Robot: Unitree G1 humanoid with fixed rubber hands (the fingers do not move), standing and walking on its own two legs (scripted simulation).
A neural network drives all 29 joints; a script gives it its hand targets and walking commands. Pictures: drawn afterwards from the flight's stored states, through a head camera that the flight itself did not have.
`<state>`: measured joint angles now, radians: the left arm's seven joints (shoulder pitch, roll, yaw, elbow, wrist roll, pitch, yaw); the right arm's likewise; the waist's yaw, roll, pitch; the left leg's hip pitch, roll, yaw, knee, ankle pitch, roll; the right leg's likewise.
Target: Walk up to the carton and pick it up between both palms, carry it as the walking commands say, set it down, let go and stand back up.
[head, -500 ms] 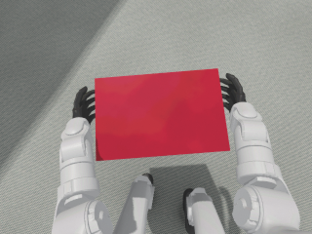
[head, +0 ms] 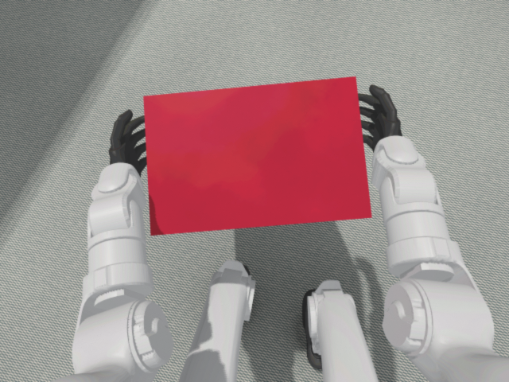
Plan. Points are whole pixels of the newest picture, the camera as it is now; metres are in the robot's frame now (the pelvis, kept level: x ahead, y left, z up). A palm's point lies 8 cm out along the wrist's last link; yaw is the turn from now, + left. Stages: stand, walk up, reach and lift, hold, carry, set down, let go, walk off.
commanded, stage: set down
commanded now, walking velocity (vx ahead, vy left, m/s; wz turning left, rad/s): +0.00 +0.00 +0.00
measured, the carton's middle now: (256, 169) +0.44 +0.09 -0.18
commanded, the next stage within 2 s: none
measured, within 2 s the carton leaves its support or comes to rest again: neither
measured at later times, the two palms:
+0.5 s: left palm (145, 164) +0.42 +0.29 -0.18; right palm (360, 146) +0.50 -0.09 -0.18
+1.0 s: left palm (159, 166) +0.44 +0.30 -0.27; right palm (343, 149) +0.52 -0.08 -0.27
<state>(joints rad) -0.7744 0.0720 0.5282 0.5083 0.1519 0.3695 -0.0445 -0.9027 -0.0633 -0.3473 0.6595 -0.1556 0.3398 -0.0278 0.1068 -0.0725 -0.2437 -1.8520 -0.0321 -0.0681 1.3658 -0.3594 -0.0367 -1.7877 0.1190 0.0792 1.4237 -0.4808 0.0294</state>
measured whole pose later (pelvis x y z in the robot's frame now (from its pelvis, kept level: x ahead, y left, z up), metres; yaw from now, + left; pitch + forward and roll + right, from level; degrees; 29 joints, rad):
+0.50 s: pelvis -0.03 +0.01 -0.08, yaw -2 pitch +51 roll -3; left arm -0.99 0.16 0.49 0.61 0.12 0.37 -0.01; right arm -1.11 -0.14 -0.34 0.76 -0.09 0.32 -0.06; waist 0.10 -0.08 -0.16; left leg -2.14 -0.05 -0.07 1.63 -0.38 -0.03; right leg -2.06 0.14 0.07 1.68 -0.52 0.07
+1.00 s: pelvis -0.04 +0.01 -0.14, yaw -2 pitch +51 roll -3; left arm -1.15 0.23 0.47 0.67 0.09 0.35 0.01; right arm -1.28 -0.22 -0.30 0.84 -0.04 0.30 -0.08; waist 0.11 -0.08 -0.03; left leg -2.32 -0.06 -0.06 1.83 -0.39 -0.02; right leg -2.24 0.15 0.07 1.89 -0.54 0.09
